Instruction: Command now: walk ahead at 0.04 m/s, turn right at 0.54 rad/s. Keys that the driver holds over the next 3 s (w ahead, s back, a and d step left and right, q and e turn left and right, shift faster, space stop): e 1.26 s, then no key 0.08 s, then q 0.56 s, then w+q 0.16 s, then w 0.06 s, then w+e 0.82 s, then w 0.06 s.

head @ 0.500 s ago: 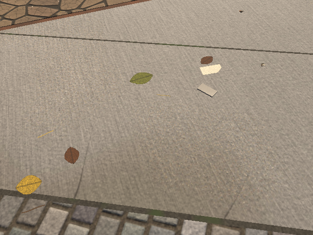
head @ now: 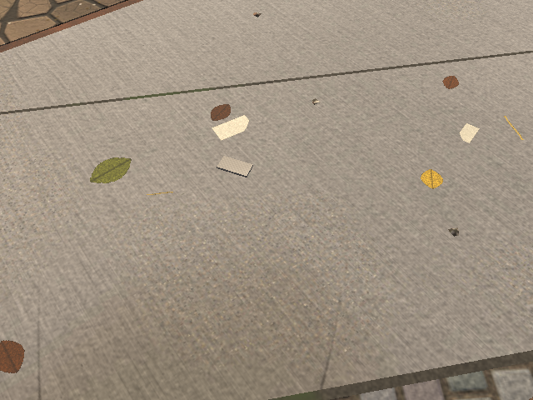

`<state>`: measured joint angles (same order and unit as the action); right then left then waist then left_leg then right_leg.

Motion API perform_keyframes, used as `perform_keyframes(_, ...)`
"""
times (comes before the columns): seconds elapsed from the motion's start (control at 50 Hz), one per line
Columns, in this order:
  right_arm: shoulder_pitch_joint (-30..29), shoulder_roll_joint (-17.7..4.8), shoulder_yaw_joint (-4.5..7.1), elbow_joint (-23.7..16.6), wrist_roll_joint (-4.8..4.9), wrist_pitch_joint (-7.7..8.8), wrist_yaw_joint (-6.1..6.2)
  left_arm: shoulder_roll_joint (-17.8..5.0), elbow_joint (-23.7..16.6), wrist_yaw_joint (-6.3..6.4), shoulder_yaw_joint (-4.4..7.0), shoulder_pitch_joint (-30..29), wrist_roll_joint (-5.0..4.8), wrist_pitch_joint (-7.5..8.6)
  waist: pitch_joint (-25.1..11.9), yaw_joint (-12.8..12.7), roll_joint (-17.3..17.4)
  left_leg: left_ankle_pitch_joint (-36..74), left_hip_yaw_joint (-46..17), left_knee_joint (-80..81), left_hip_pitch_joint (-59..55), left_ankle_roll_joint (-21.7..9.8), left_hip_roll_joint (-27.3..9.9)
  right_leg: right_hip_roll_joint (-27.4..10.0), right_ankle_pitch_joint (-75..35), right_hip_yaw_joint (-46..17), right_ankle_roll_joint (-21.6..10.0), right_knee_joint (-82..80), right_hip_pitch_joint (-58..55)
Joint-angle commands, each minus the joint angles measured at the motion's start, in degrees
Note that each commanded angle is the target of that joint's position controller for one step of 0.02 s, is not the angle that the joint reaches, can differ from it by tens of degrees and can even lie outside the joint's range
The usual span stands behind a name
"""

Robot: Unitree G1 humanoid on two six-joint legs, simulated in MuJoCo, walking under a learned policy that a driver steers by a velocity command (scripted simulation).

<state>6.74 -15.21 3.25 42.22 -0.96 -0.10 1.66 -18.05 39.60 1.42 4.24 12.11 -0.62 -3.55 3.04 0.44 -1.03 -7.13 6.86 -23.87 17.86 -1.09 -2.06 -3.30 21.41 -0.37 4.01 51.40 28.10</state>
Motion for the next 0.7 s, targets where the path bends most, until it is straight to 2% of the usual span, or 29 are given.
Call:
perform_keyframes(0.02, -2.8, -10.6, 2.88, -3.2, 0.69, 0.36, 0.03, -4.3, -4.2, -1.02, 0.95, 2.2, 0.0, 0.23, -8.9, -0.6, 9.2, 8.2, -9.8, 7.8, -5.8, -12.4, -16.2, -0.4, -1.4, 1.4, -1.7, -5.5, -6.9)
perform_keyframes(0.06, -3.3, -11.3, 3.13, -2.6, 1.66, 0.03, -0.13, -4.6, -4.2, -1.61, 1.31, 3.3, 0.05, 0.08, -8.6, -2.0, 8.8, 6.6, -8.5, 5.1, -6.0, -10.2, -16.2, 0.5, -4.5, 2.9, -3.7, -13.3, -10.7)
perform_keyframes(0.08, -3.2, -10.9, 3.12, -2.0, 2.18, -0.18, -0.11, -4.7, -3.6, -1.75, 1.61, 4.8, 0.2, 0.1, -8.6, -2.9, 8.0, 3.9, -6.8, 2.3, -4.8, -8.1, -15.0, 1.8, -7.8, 3.9, -5.2, -18.6, -14.3)
perform_keyframes(0.1, -0.7, -9.2, 2.83, -0.8, 2.3, -0.4, -0.18, -6.1, -3.1, -1.53, 2.27, 6.3, 0.54, 0.11, -7.8, -3.0, 5.0, -1.4, -4.1, -2.8, -1.5, -4.3, -12.7, 2.3, -11.7, 1.9, -7.2, -23.8, -18.5)
perform_keyframes(0.12, 1.3, -5.9, 2.08, -0.7, 0.83, -0.63, -0.53, -11.5, -3.8, -0.6, 3.66, 7.1, 0.56, 0.2, -6.2, -1.4, -9.4, -14.0, 2.6, -17.9, 8.8, 1.9, -6.1, -8.4, -24.6, -14.2, -11.9, -31.4, -23.8)
perform_keyframes(0.14, -2.7, -6.2, 2.05, -4.1, -0.36, -0.39, -0.07, -16.6, -6.0, -0.47, 4.34, 5.2, 1.71, 0.77, -4.1, -2.3, -18.6, -30.0, -0.7, -30.2, 21.7, 5.3, 2.5, -19.4, -30.8, -30.4, -22.7, -33.9, -22.4)
perform_keyframes(0.16, -6.6, -8.2, 2.77, -4.5, -0.17, -0.31, 0.29, -13.6, -6.1, -0.77, 3.66, 5.2, 2.86, 2.13, -6.2, -4.7, -11.7, -29.4, -8.3, -38.7, 21.7, 4.5, 1.7, -17.6, -26.8, -28.7, -23.8, -34.8, -20.4)
perform_keyframes(0.18, -5.4, -8.5, 3.15, -4.0, 0.83, -0.49, 0.4, -12.1, -6.1, -0.76, 3.09, 2.8, 2.62, 3.15, -5.8, -2.6, -9.6, -24.2, -10.1, -40.6, 21.7, 3.5, 0.9, -14.5, -24.4, -23.8, -20.6, -34.3, -19.7)
perform_keyframes(0.2, -3.1, -8.4, 3.44, -2.3, 0.77, -0.74, 0.84, -10.4, -6.6, -0.54, 2.81, -0.6, 1.43, 3.5, -6.1, -0.9, -6.3, -19.8, -10.8, -40.3, 21.5, 3.4, 0.3, -11.5, -21.8, -20.7, -17.3, -33.4, -19.9)
perform_keyframes(0.22, -2.2, -8.9, 3.67, -1.6, 0.24, -0.9, 1.16, -9.0, -7.0, -0.28, 2.22, -2.4, 0.45, 3.5, -6.3, -0.3, -6.5, -17.0, -10.8, -40.3, 21.1, 3.9, 0.3, -10.6, -23.9, -19.3, -16.1, -32.8, -19.9)
perform_keyframes(0.26, -1.2, -8.1, 3.63, -1.4, 0.41, -0.59, 0.9, -7.8, -7.4, 0.26, 1.57, -2.4, 0.54, 3.24, -8.1, 0.4, -6.5, -13.8, -10.6, -41.5, 17.8, 4.8, 1.7, -8.6, -29.0, -17.5, -16.1, -32.0, -19.3)
perform_keyframes(0.3, -1.7, -7.1, 3.26, -1.6, 0.98, -0.31, 0.69, -8.0, -7.4, 0.6, 1.69, -1.4, 0.48, 3.07, -8.6, -0.2, -6.1, -12.1, -10.8, -36.6, 17.7, 5.4, 2.3, -7.8, -29.4, -17.6, -16.1, -31.3, -21.5)
perform_keyframes(0.34, -3.4, -6.3, 2.81, -2.1, 1.06, -0.1, 0.49, -8.7, -7.4, 0.95, 2.05, -0.3, 0.22, 2.74, -8.3, -1.2, -6.4, -11.6, -11.3, -29.8, 17.0, 6.0, 2.7, -7.5, -27.3, -19.1, -16.3, -30.7, -22.9)
perform_keyframes(0.42, -4.0, -6.6, 2.57, -2.4, 1.36, 0.36, -0.34, -10.0, -8.0, 0.85, 2.65, -0.7, 0.39, 2.0, -7.7, -1.9, -8.0, -13.3, -11.9, -20.9, 10.9, 6.0, 3.8, -7.2, -23.2, -23.4, -17.1, -30.2, -19.9)
perform_keyframes(0.5, -2.6, -7.3, 2.78, -2.4, 1.79, 1.22, -1.25, -10.0, -8.7, 0.24, 2.83, -2.3, -0.07, 1.44, -8.0, -1.7, -8.7, -14.4, -12.3, -13.2, 5.6, 5.0, 5.0, -6.3, -26.1, -28.6, -16.8, -28.8, -19.5)
perform_keyframes(0.54, -0.1, -7.4, 2.98, -1.9, 1.81, 1.73, -1.74, -9.7, -9.0, 0.27, 2.81, -4.0, -0.74, 1.11, -8.6, 0.0, -8.4, -9.9, -11.7, -4.3, 0.6, 3.9, 5.1, -4.6, -27.0, -29.6, -15.3, -26.8, -19.2)
perform_keyframes(0.56, 1.9, -7.7, 3.24, -1.2, 1.63, 1.92, -1.81, -9.3, -9.3, 0.45, 2.68, -4.9, -1.23, 0.93, -8.8, 1.4, -7.7, -3.1, -11.0, 2.8, -4.4, 3.0, 4.3, -2.8, -24.1, -28.8, -13.3, -25.3, -17.0)
perform_keyframes(0.58, 3.6, -10.3, 3.98, -1.0, 1.0, 1.82, -1.58, -7.4, -9.3, 0.58, 2.23, -3.4, -1.02, 0.93, -10.1, 0.9, -3.6, 1.7, -15.5, 4.8, -11.6, 0.5, -2.3, 0.2, -14.2, -25.8, -10.3, -20.8, -11.5)
perform_keyframes(0.6, 1.5, -15.2, 4.77, -1.8, 0.08, 1.15, -1.13, -4.6, -9.6, 0.35, 1.54, 0.5, -0.46, 1.17, -9.2, -3.0, 12.1, 12.5, -28.3, 5.5, -16.3, -6.4, -14.2, 9.4, 6.6, -14.5, -6.4, -9.3, -0.8)
perform_keyframes(0.62, 1.6, -13.6, 4.47, -2.2, -1.38, 1.24, -1.28, -9.0, -9.6, 0.46, 2.97, -0.2, -0.12, 1.73, -7.4, -1.1, 15.5, 16.4, -36.0, 7.1, -12.1, -14.6, -21.3, 10.5, 16.5, -10.2, -3.3, 3.7, 4.7)
perform_keyframes(0.64, -1.2, -10.8, 3.53, -3.4, -0.97, 1.42, -1.02, -12.2, -8.5, 0.38, 4.17, 0.8, -0.05, 1.78, -6.2, -2.1, 10.6, 15.1, -31.9, 6.6, -10.3, -14.8, -20.4, 7.4, 12.9, -10.4, -2.0, 11.9, 4.9)
perform_keyframes(0.66, -3.8, -8.7, 2.96, -3.9, -0.27, 1.3, -0.68, -11.9, -7.2, 0.37, 4.46, 1.4, -0.25, 1.37, -5.2, -3.0, 8.6, 12.1, -26.2, 5.9, -9.4, -12.1, -16.2, 6.8, 9.2, -9.6, -1.1, 14.9, 5.1)
perform_keyframes(0.68, -4.8, -7.7, 2.61, -4.3, 0.5, 1.16, -0.36, -10.4, -6.4, 0.53, 4.25, 2.0, -0.19, 0.76, -4.4, -2.8, 8.2, 9.7, -22.3, 5.6, -10.1, -10.3, -13.4, 6.5, 6.1, -9.1, -0.1, 17.3, 6.3)
perform_keyframes(0.7, -4.6, -7.4, 2.32, -4.2, 0.9, 1.01, -0.04, -9.0, -6.4, 0.4, 3.86, 2.0, -0.29, 0.35, -3.7, -2.2, 8.5, 11.2, -20.0, 5.5, -10.4, -10.2, -12.6, 6.2, 4.2, -8.5, 0.8, 19.2, 7.4)
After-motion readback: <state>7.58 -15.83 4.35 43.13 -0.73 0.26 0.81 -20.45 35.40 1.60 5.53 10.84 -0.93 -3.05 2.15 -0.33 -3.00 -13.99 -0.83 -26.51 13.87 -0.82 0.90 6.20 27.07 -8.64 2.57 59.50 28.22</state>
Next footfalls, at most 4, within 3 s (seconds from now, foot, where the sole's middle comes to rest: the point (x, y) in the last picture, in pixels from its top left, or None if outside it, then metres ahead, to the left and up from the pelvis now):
0.10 right None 0.05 -0.13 -0.78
0.58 left None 0.10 0.08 -0.78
1.02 right None -0.04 -0.15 -0.78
1.48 left None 0.13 0.01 -0.78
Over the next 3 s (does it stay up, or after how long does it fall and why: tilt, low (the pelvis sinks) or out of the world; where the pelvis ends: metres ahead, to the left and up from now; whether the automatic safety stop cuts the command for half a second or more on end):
stays up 0.47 -0.24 -0.01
